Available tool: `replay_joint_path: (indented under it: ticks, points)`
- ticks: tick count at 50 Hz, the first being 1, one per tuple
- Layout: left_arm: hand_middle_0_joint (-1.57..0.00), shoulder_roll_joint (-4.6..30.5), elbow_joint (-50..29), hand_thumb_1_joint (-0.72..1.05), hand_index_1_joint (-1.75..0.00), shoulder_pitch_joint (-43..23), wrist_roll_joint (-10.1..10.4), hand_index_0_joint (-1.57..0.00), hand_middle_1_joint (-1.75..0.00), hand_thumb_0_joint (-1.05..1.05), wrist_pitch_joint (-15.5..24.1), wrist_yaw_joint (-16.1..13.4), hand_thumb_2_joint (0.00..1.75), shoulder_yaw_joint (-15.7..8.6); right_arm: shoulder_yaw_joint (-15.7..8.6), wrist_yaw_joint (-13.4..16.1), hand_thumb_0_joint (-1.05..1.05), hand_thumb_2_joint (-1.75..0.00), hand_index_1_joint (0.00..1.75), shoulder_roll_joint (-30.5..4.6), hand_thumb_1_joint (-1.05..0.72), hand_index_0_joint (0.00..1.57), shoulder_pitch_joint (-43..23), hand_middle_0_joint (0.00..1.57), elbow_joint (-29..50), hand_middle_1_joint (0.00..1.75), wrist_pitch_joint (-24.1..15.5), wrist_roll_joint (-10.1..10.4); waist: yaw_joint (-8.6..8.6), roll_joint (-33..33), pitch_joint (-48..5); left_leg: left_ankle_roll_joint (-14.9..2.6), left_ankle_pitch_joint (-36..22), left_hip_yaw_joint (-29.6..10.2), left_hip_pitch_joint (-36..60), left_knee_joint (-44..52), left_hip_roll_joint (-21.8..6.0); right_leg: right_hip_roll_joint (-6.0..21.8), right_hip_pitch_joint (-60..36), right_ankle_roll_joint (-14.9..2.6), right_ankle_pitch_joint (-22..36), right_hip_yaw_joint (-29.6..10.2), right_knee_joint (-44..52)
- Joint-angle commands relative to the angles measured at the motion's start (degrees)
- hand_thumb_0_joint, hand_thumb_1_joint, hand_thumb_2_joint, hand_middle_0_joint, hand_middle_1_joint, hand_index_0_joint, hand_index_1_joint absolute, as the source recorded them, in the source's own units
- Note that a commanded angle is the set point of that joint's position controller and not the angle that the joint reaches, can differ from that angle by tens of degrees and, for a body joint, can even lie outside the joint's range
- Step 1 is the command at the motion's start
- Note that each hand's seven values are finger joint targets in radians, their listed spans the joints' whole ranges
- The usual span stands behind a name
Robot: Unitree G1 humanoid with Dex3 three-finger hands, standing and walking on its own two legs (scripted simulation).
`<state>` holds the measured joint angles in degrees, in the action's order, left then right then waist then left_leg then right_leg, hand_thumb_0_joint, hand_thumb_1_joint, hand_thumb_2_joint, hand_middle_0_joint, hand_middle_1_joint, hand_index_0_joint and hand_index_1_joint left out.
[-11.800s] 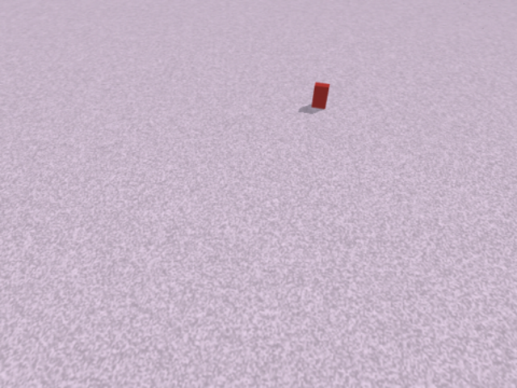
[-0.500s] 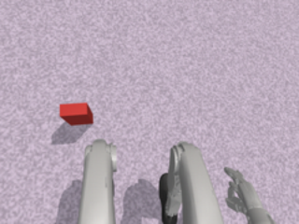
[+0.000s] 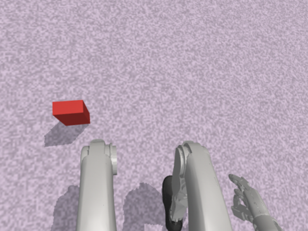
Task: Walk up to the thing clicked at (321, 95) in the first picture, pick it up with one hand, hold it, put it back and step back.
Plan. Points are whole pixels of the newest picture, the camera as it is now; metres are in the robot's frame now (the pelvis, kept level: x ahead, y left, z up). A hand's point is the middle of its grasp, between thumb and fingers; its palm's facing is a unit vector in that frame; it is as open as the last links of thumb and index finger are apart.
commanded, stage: go down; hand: left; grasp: from the side
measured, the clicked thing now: (73, 114) +0.44 +0.28 -0.32
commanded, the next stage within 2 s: approach in 0.08 s
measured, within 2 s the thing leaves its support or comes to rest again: neither
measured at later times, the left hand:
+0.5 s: hand out of the picture +0.35 +0.44 -0.07, palm faces +0.33 -0.94 +0.02, open 17.7 cm
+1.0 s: hand (45, 118) +0.40 +0.34 -0.25, palm faces +0.22 -0.97 +0.07, open 17.6 cm
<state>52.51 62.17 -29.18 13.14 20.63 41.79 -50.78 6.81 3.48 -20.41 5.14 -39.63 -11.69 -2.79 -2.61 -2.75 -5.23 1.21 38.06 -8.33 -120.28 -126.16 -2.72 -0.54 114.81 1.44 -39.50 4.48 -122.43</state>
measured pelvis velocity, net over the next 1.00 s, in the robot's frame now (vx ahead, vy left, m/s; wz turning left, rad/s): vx -0.01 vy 0.02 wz -0.13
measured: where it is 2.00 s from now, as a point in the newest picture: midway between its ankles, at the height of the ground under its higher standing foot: (138, 214)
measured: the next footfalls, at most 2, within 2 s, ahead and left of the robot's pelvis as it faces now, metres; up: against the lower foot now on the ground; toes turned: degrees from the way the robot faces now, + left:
none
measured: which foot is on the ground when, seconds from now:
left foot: down 0.00-1.00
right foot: down 0.00-1.00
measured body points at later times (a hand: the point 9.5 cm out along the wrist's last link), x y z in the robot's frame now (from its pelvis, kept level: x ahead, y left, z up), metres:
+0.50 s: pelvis +0.00 +0.00 -0.04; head +0.21 +0.10 +0.34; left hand +0.32 +0.49 -0.07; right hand +0.19 -0.26 -0.13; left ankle +0.09 +0.13 -0.36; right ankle +0.10 -0.13 -0.36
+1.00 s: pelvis -0.01 +0.02 -0.11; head +0.22 +0.17 +0.25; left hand +0.38 +0.39 -0.25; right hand +0.17 -0.25 -0.15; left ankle +0.09 +0.13 -0.36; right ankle +0.10 -0.13 -0.36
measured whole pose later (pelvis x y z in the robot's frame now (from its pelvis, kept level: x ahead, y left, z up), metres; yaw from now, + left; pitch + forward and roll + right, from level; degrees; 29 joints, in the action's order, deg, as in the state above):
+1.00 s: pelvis -0.01 +0.02 -0.11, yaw -8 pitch +16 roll -15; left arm 50.1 78.7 -32.0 14.2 50.2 31.1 -44.2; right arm 22.7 -2.6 -21.7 -7.9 -35.1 -5.7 -14.9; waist -10.4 -12.8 11.3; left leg 0.8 40.7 -18.5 -127.7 -150.2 -2.4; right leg -4.6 118.9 3.4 -38.8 10.6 -139.2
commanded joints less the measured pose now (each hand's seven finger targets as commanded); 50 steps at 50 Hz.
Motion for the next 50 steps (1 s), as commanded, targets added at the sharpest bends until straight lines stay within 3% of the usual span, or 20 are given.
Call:
replay_joint_path:
  ticks: [1,5,8,9,10,15,21,24,27,31,32,33,34,37,42,45,46,47,50]
  points:
    - [-0.06,26.4,-11.8,-0.54,-0.03,-7.1,1.8,-0.05,-0.02,0.00,3.5,0.3,0.02,-5.1,-5.1,1.1,0.00,-0.91,0.30,-13.4,-0.93,0.20,6.8,0.20,3.6,0.30,-1.5,0.2,3.75,16.6,-37.1,-1.94,-8.3,3.8,29.8,17.1,0.3,-1.3,-15.0,-3.78,7.6,1.8,11.3]
    - [-0.06,25.6,-11.9,-0.53,-0.03,-6.5,1.9,-0.05,-0.02,0.00,3.0,0.5,0.03,-5.1,-5.3,1.0,0.00,-0.91,0.30,-14.0,-0.93,0.20,6.6,0.20,3.4,0.30,-0.9,0.4,3.65,19.4,-35.8,-1.41,-8.3,2.1,32.0,18.2,0.0,-1.1,-10.8,-3.97,8.0,2.7,9.2]
    - [-0.06,26.9,-13.0,-0.56,-0.02,-6.8,2.4,-0.05,-0.02,0.00,2.9,0.2,0.01,-5.7,-5.2,0.8,0.00,-0.91,0.30,-13.9,-0.94,0.20,6.2,0.20,3.8,0.30,-0.8,0.7,3.56,18.0,-34.3,-1.85,-5.0,2.4,28.9,17.8,0.1,-1.3,-10.8,-3.82,5.6,2.5,9.8]
    - [-0.08,26.4,-12.1,-0.58,-0.09,-5.8,2.6,-0.05,-0.05,0.00,2.8,0.2,0.07,-5.9,-5.0,0.8,0.00,-0.91,0.30,-13.6,-0.95,0.20,6.2,0.20,3.8,0.30,-0.8,0.6,3.71,17.0,-34.4,-1.92,-6.2,2.9,28.0,17.0,0.3,-1.3,-12.2,-3.77,6.4,2.3,10.0]
    - [-0.09,26.7,-11.9,-0.61,-0.06,-5.9,2.9,-0.06,-0.03,0.00,3.1,0.2,0.00,-6.2,-4.8,0.8,0.00,-0.91,0.30,-13.4,-0.93,0.20,5.8,0.20,3.8,0.30,-0.8,0.7,3.62,15.8,-34.2,-2.24,-5.9,3.5,26.6,16.2,0.5,-1.4,-12.6,-3.67,6.0,2.2,10.5]
    - [-0.10,20.1,-3.7,-0.61,-0.07,-8.3,4.8,-0.07,-0.05,0.00,6.5,1.6,0.00,-3.2,-4.0,0.4,0.00,-0.91,0.30,-13.6,-0.92,0.20,4.7,0.20,3.6,0.30,-1.6,-0.2,-0.96,9.7,-26.7,-2.71,-5.2,3.2,20.0,11.6,0.3,-1.9,-10.2,-3.27,5.3,3.0,9.4]
    - [-0.10,16.0,3.2,-0.59,-0.06,-11.6,6.9,-0.08,-0.05,0.00,14.5,2.9,0.00,0.5,-1.8,-0.5,0.00,-0.90,0.30,-14.7,-0.91,0.20,1.8,0.20,3.9,0.30,-2.5,-1.9,-2.56,9.7,-25.4,-2.02,-2.0,1.9,19.8,7.9,-0.3,-2.5,-6.6,-3.34,2.9,4.5,5.9]
    - [-0.10,20.4,4.9,-0.61,-0.05,-14.1,7.0,-0.09,-0.04,0.00,18.2,2.2,0.00,-1.0,0.0,-1.0,0.00,-0.90,0.30,-15.7,-0.91,0.20,0.6,0.20,4.3,0.30,-2.2,-3.1,-2.47,10.5,-26.0,-1.85,-2.4,2.2,18.5,4.8,-0.2,-2.9,-7.3,-3.23,3.2,5.1,4.1]
    - [-0.10,28.3,5.7,-0.61,-0.05,-14.6,5.6,-0.09,-0.05,0.00,21.7,0.7,0.00,-4.5,2.1,-1.2,0.00,-0.90,0.30,-16.7,-0.91,0.20,-1.4,0.20,4.3,0.30,-1.2,-4.8,-1.30,13.5,-27.3,-1.48,-4.0,2.2,19.0,2.9,-0.7,-3.3,-9.1,-3.26,4.4,5.5,1.8]
    - [-0.10,29.7,7.1,-0.61,-0.08,-12.6,2.9,-0.09,-0.07,0.00,24.5,-1.1,0.00,-4.3,4.2,-1.7,0.00,-0.90,0.30,-17.9,-0.92,0.20,-4.5,0.20,4.7,0.30,1.0,-7.3,-1.39,19.8,-25.9,-0.42,-6.2,1.2,22.4,2.4,-1.6,-3.6,-8.0,-3.50,6.1,6.7,-1.7]
    - [-0.10,31.5,4.3,-0.60,-0.08,-14.4,2.2,-0.09,-0.07,0.00,25.4,-1.7,0.00,-4.8,4.5,-1.8,0.00,-0.90,0.30,-18.1,-0.92,0.20,-4.7,0.20,4.6,0.30,1.6,-8.1,-1.14,22.5,-26.8,-0.21,-7.2,1.2,23.5,1.8,-1.8,-3.7,-8.2,-3.48,7.2,6.8,-2.3]
    - [-0.10,32.1,3.4,-0.61,-0.08,-14.7,1.7,-0.09,-0.07,0.00,26.3,-2.3,0.00,-5.2,4.8,-1.9,0.00,-0.91,0.30,-18.7,-0.93,0.20,-5.1,0.20,4.7,0.30,2.1,-8.7,-1.91,24.5,-27.8,0.17,-9.1,0.6,25.6,1.5,-2.0,-3.7,-7.8,-3.46,8.6,7.5,-3.5]
    - [-0.11,31.7,3.8,-0.61,-0.09,-14.1,1.6,-0.09,-0.08,0.00,27.1,-2.7,0.00,-5.3,5.3,-2.1,0.00,-0.91,0.30,-18.9,-0.93,0.20,-5.3,0.20,4.7,0.30,2.5,-9.4,-2.16,25.8,-28.4,0.31,-10.8,0.3,26.6,0.4,-2.2,-3.8,-8.2,-3.36,9.9,7.7,-4.0]
    - [-0.10,21.2,6.0,-0.61,-0.10,-12.7,1.9,-0.09,-0.10,0.00,28.6,-3.4,0.00,0.5,5.8,-2.8,0.00,-0.91,0.30,-19.6,-0.94,0.20,-6.2,0.20,4.8,0.30,3.5,-10.6,-6.26,25.8,-26.6,0.78,-11.8,-1.5,28.2,-0.9,-2.6,-3.9,-5.8,-3.19,10.9,9.6,-5.5]
    - [-0.10,16.0,8.4,-0.61,-0.08,-11.6,2.5,-0.11,-0.09,0.00,30.5,-5.8,0.00,5.4,7.5,-3.4,0.00,-0.91,0.30,-20.2,-0.95,0.20,-7.9,0.20,5.2,0.30,4.8,-11.3,-8.75,22.3,-22.1,0.77,-11.2,-3.1,24.1,-3.4,-2.5,-4.1,-6.3,-2.82,12.2,11.4,-6.4]
    - [-0.09,14.9,9.0,-0.61,-0.08,-10.7,2.8,-0.11,-0.09,0.00,32.4,-8.8,0.00,6.1,8.7,-4.2,0.00,-0.91,0.30,-20.2,-0.95,0.20,-9.1,0.20,5.5,0.30,5.5,-11.7,-8.19,20.2,-19.2,0.55,-9.1,-3.4,20.9,-4.6,-2.3,-4.4,-6.6,-2.68,10.9,11.9,-6.9]
    - [-0.09,16.1,8.3,-0.61,-0.08,-9.6,2.8,-0.11,-0.10,0.00,33.3,-10.1,0.00,4.2,8.6,-4.5,0.00,-0.90,0.30,-21.0,-0.95,0.20,-9.4,0.20,5.9,0.30,5.8,-12.0,-7.95,20.5,-19.4,0.58,-9.8,-3.6,20.9,-4.9,-2.3,-4.4,-7.9,-2.56,11.8,12.3,-7.3]
    - [-0.09,15.9,8.0,-0.61,-0.08,-8.7,2.8,-0.11,-0.10,0.00,34.0,-11.4,0.00,3.9,8.8,-4.8,0.00,-0.91,0.30,-20.9,-0.95,0.20,-9.9,0.20,6.0,0.30,6.1,-12.1,-7.14,20.2,-19.3,0.65,-9.8,-3.8,20.8,-4.9,-2.3,-4.6,-7.8,-2.61,11.6,12.4,-7.6]
    - [-0.09,14.6,7.1,-0.61,-0.08,-9.2,2.1,-0.10,-0.10,0.00,36.1,-15.5,0.00,3.2,9.2,-5.6,0.00,-0.91,0.30,-21.0,-0.95,0.20,-10.9,0.20,6.6,0.30,6.7,-12.4,-7.53,21.1,-16.1,0.64,-6.7,-3.9,18.7,-4.7,-2.2,-4.6,-7.3,-2.53,10.0,12.8,-7.7]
